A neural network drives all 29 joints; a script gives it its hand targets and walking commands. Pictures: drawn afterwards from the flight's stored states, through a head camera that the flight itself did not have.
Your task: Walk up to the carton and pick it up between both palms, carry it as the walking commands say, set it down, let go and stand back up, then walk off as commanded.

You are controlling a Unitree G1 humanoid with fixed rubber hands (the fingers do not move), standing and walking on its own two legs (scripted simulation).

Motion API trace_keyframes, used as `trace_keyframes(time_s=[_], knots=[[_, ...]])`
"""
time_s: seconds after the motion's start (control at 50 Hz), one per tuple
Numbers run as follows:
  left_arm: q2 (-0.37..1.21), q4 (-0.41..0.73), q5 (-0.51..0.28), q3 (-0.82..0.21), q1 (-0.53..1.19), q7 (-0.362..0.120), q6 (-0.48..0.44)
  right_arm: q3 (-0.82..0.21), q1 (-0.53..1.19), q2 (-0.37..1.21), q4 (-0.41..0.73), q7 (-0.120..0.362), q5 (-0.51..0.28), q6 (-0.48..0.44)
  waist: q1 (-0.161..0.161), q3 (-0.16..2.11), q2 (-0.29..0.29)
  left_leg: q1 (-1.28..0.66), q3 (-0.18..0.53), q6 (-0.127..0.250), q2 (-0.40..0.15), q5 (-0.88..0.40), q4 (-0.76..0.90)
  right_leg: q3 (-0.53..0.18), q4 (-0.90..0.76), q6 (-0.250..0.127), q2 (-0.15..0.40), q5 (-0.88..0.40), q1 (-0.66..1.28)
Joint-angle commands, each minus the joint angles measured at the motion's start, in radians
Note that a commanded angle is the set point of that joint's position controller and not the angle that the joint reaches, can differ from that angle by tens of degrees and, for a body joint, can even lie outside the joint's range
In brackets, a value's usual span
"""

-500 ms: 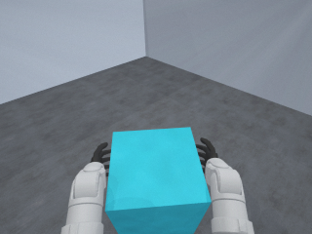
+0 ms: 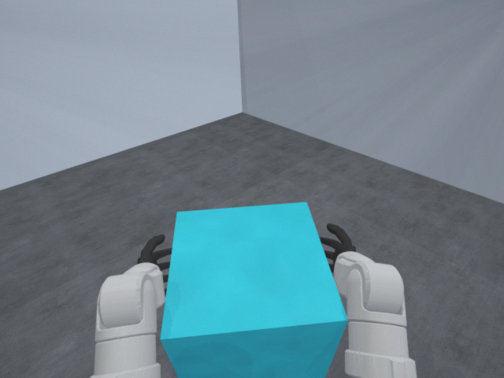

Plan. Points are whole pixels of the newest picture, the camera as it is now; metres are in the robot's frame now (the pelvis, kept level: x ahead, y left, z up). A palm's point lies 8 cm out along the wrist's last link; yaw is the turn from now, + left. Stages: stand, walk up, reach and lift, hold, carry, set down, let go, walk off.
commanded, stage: carry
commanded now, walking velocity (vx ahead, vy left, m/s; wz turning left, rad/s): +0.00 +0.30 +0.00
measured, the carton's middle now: (249, 304) +0.25 +0.00 +0.05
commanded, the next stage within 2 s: none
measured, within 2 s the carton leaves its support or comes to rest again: neither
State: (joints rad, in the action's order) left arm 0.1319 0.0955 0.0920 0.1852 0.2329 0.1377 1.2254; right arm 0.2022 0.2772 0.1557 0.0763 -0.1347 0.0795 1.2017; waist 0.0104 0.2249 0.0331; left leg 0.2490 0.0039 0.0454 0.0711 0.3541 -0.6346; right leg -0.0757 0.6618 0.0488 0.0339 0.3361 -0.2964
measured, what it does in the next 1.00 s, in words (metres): steps on the spot: right foot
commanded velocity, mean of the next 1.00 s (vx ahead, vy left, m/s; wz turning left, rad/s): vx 0.00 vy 0.30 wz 0.00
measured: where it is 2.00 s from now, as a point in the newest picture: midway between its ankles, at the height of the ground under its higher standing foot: outside the picture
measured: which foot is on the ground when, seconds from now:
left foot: down 0.00-0.98, up 1.00-1.00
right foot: down 0.00-0.76, up 0.78-0.94, down 0.96-1.00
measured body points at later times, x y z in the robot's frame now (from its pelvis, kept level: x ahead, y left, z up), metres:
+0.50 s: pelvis +0.01 +0.03 +0.00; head -0.08 +0.02 +0.44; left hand +0.28 +0.18 +0.10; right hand +0.29 -0.12 +0.11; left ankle -0.01 +0.09 -0.72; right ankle +0.01 -0.15 -0.72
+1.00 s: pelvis +0.05 +0.07 -0.01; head +0.00 +0.06 +0.44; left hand +0.33 +0.21 +0.08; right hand +0.33 -0.09 +0.08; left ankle -0.01 +0.10 -0.72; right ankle +0.02 -0.07 -0.72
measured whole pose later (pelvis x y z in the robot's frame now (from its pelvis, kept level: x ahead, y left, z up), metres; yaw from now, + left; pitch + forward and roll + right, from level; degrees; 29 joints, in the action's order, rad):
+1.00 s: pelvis +0.05 +0.07 -0.01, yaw -1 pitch +3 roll +1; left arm 0.14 0.21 0.08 0.16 0.21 0.15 1.24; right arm 0.17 0.24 0.15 0.19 -0.12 0.07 1.21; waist 0.01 0.18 0.02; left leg 0.30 -0.06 0.11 0.17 0.42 -0.71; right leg 0.07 0.74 0.05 0.11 0.40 -0.36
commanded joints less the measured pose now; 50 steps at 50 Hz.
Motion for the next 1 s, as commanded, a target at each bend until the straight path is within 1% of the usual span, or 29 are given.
trace_keyframes(time_s=[0.0,0.02,0.1,0.12,0.16,0.26,0.32,0.36,0.38,0.42,0.48,0.52,0.58,0.6,0.62,0.64,0.66,0.68,0.7,0.72,0.74,0.8,0.84,0.88,0.9,0.92,0.94,0.96,0.98], knots=[[0.753,0.203,-0.297,-0.542,0.491,-0.105,0.026,-0.617,0.418,0.808,0.177,0.076,-0.271,0.07,-0.012,0.093,-0.108,0.053,0.078,-0.017,-0.151,-0.225,0.127,-0.052,-0.147,-0.044,0.111,-0.275,0.021],[0.765,0.208,-0.3,-0.546,0.479,-0.108,0.024,-0.629,0.41,0.815,0.192,0.079,-0.278,0.069,-0.011,0.094,-0.141,0.051,0.077,-0.02,-0.155,-0.191,0.123,-0.063,-0.156,-0.043,0.127,-0.272,0.02],[0.774,0.224,-0.305,-0.571,0.488,-0.108,0.026,-0.635,0.385,0.823,0.183,0.091,-0.28,0.07,-0.015,0.068,-0.121,0.075,0.059,-0.01,-0.129,-0.147,0.1,-0.101,-0.155,-0.056,0.164,-0.186,-0.022],[0.768,0.229,-0.309,-0.569,0.495,-0.111,0.024,-0.641,0.398,0.821,0.19,0.089,-0.278,0.068,-0.011,0.049,-0.161,0.086,0.057,-0.009,-0.129,-0.135,0.089,-0.111,-0.168,-0.055,0.171,-0.188,-0.028],[0.748,0.214,-0.303,-0.565,0.495,-0.108,0.028,-0.635,0.387,0.809,0.167,0.093,-0.272,0.074,-0.011,0.038,-0.171,0.115,0.05,-0.011,-0.121,-0.096,0.081,-0.141,-0.181,-0.07,0.193,-0.151,-0.024],[0.76,0.211,-0.303,-0.569,0.489,-0.115,0.027,-0.647,0.394,0.813,0.168,0.101,-0.27,0.071,-0.013,-0.012,-0.212,0.171,0.032,-0.01,-0.1,0.003,0.048,-0.231,-0.25,-0.094,0.247,0.026,-0.054],[0.76,0.202,-0.303,-0.574,0.512,-0.117,0.025,-0.645,0.412,0.816,0.158,0.106,-0.27,0.064,-0.009,-0.041,-0.148,0.11,0.066,0.006,-0.116,-0.041,0.122,-0.152,-0.207,-0.068,0.196,0.042,-0.13],[0.764,0.225,-0.314,-0.589,0.538,-0.117,0.021,-0.643,0.411,0.823,0.15,0.108,-0.27,0.062,-0.014,-0.023,-0.085,0.054,0.117,0.015,-0.149,-0.118,0.172,-0.059,-0.126,-0.044,0.134,-0.02,-0.158],[0.792,0.225,-0.316,-0.603,0.524,-0.118,0.023,-0.639,0.411,0.819,0.161,0.108,-0.27,0.057,-0.018,-0.019,0.007,0.029,0.145,0.025,-0.17,-0.226,0.195,0.003,-0.049,-0.032,0.1,-0.068,-0.164],[0.799,0.252,-0.326,-0.616,0.539,-0.12,0.022,-0.63,0.386,0.83,0.156,0.109,-0.263,0.057,-0.024,-0.007,0.041,0.014,0.168,0.05,-0.202,-0.356,0.204,0.066,0.018,-0.028,0.072,-0.031,-0.177],[0.811,0.257,-0.325,-0.608,0.52,-0.129,0.013,-0.653,0.407,0.845,0.192,0.114,-0.275,0.049,-0.025,-0.003,-0.021,0.037,0.12,0.059,-0.177,-0.39,0.149,0.061,-0.026,-0.033,0.091,-0.07,-0.12],[0.813,0.261,-0.329,-0.613,0.502,-0.131,0.014,-0.651,0.381,0.837,0.197,0.116,-0.272,0.05,-0.024,0.019,-0.084,0.088,0.075,0.034,-0.142,-0.377,0.063,-0.022,-0.063,-0.05,0.151,-0.214,-0.041],[0.797,0.265,-0.317,-0.608,0.466,-0.13,0.011,-0.658,0.334,0.831,0.196,0.118,-0.269,0.049,-0.025,0.028,-0.208,0.235,0.018,-0.016,-0.084,-0.11,-0.06,-0.244,-0.157,-0.132,0.314,-0.455,0.1],[0.803,0.26,-0.316,-0.608,0.451,-0.13,0.01,-0.662,0.323,0.833,0.193,0.12,-0.27,0.05,-0.021,0.034,-0.262,0.262,-0.005,-0.021,-0.074,0.017,-0.075,-0.294,-0.188,-0.157,0.358,-0.488,0.117],[0.8,0.265,-0.315,-0.612,0.453,-0.131,0.011,-0.665,0.328,0.828,0.197,0.123,-0.275,0.047,-0.013,0.017,-0.274,0.239,-0.013,-0.022,-0.082,0.056,-0.012,-0.278,-0.182,-0.163,0.359,-0.52,0.106],[0.8,0.261,-0.313,-0.617,0.463,-0.13,0.012,-0.662,0.326,0.825,0.188,0.124,-0.272,0.046,-0.007,0.003,-0.236,0.189,-0.005,-0.023,-0.09,0.01,0.085,-0.207,-0.149,-0.131,0.313,-0.443,0.06],[0.808,0.259,-0.311,-0.618,0.471,-0.131,0.007,-0.666,0.365,0.829,0.2,0.127,-0.28,0.039,-0.01,0.002,-0.135,0.101,0.037,-0.022,-0.114,-0.179,0.155,-0.114,-0.082,-0.087,0.249,-0.347,-0.011],[0.824,0.27,-0.321,-0.629,0.491,-0.131,0.006,-0.662,0.39,0.832,0.205,0.125,-0.279,0.035,-0.017,0.002,-0.008,-0.001,0.135,-0.009,-0.185,-0.493,0.158,0.0,0.009,-0.026,0.155,-0.186,-0.134],[0.842,0.302,-0.341,-0.648,0.515,-0.131,0.0,-0.657,0.371,0.851,0.203,0.123,-0.277,0.032,-0.019,0.006,0.088,-0.1,0.165,0.024,-0.237,-0.794,0.155,0.097,0.082,0.006,0.099,0.009,-0.227],[0.844,0.314,-0.343,-0.657,0.514,-0.13,0.0,-0.659,0.351,0.853,0.215,0.123,-0.28,0.027,-0.011,-0.019,0.139,-0.146,0.207,0.06,-0.263,-0.948,0.174,0.142,0.155,0.011,0.055,0.207,-0.303],[0.846,0.335,-0.347,-0.659,0.523,-0.129,-0.002,-0.663,0.353,0.863,0.225,0.125,-0.283,0.026,-0.002,-0.007,0.148,-0.177,0.226,0.087,-0.275,-1.008,0.175,0.181,0.215,0.018,0.044,0.294,-0.329],[0.864,0.327,-0.355,-0.661,0.498,-0.13,0.001,-0.65,0.328,0.863,0.25,0.118,-0.274,0.023,-0.001,-0.017,0.108,-0.178,0.209,0.095,-0.253,-1.029,0.147,0.195,0.227,0.007,0.045,0.29,-0.325],[0.866,0.347,-0.357,-0.658,0.463,-0.134,-0.001,-0.658,0.305,0.872,0.265,0.117,-0.273,0.022,-0.007,0.001,0.115,-0.146,0.185,0.103,-0.241,-1.027,0.126,0.194,0.149,-0.005,0.054,0.22,-0.254],[0.86,0.343,-0.341,-0.652,0.43,-0.131,-0.003,-0.67,0.309,0.863,0.273,0.117,-0.276,0.026,-0.035,0.077,0.073,-0.065,0.108,0.063,-0.22,-1.099,0.034,0.152,-0.048,-0.029,0.089,0.047,-0.039],[0.855,0.35,-0.343,-0.652,0.404,-0.136,-0.006,-0.672,0.282,0.854,0.275,0.115,-0.269,0.025,-0.05,0.117,0.017,0.058,0.066,0.023,-0.201,-1.039,-0.072,0.059,-0.188,-0.064,0.16,-0.118,0.143],[0.82,0.347,-0.335,-0.639,0.391,-0.136,-0.009,-0.678,0.274,0.84,0.287,0.113,-0.264,0.027,-0.053,0.133,-0.223,0.292,0.04,-0.046,-0.091,-0.593,-0.266,-0.28,-0.254,-0.157,0.402,-0.546,0.322],[0.818,0.336,-0.336,-0.632,0.382,-0.132,-0.01,-0.687,0.29,0.836,0.294,0.113,-0.27,0.028,-0.041,0.093,-0.4,0.472,0.054,-0.083,0.028,0.177,-0.468,-0.484,-0.239,-0.3,0.583,-0.894,0.393],[0.837,0.31,-0.319,-0.626,0.349,-0.13,-0.013,-0.701,0.324,0.848,0.287,0.119,-0.289,0.027,-0.044,0.085,-0.297,0.446,0.156,-0.053,-0.048,0.215,-0.539,-0.438,-0.201,-0.318,0.53,-0.915,0.343],[0.838,0.336,-0.326,-0.625,0.378,-0.136,-0.02,-0.712,0.354,0.865,0.291,0.122,-0.305,0.019,-0.045,0.065,-0.244,0.444,0.179,-0.049,-0.058,0.182,-0.568,-0.37,-0.209,-0.298,0.492,-0.827,0.303]])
